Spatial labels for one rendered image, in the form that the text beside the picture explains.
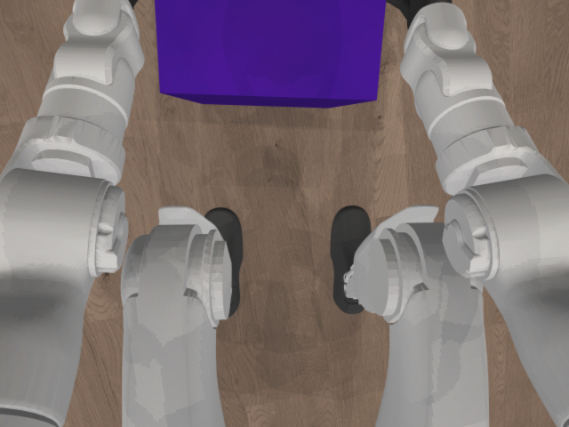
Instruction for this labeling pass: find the left robot shin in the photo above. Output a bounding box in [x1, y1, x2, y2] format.
[121, 205, 232, 307]

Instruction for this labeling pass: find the right robot shin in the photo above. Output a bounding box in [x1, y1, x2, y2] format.
[343, 205, 484, 313]

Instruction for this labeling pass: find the carton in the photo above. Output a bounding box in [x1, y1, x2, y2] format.
[155, 0, 386, 109]

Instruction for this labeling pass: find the robot shin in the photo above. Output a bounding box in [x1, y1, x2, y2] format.
[121, 205, 232, 307]
[343, 205, 484, 313]

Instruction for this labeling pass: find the right robot hand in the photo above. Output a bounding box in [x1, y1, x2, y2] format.
[386, 0, 452, 29]

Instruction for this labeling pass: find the right robot forearm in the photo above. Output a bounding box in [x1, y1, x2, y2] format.
[400, 2, 569, 196]

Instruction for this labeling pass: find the left robot upper arm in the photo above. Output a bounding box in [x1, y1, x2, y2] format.
[0, 168, 128, 427]

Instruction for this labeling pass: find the right robot upper arm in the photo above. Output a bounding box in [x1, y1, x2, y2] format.
[442, 174, 569, 427]

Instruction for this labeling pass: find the left robot forearm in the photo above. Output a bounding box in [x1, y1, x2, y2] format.
[0, 0, 145, 186]

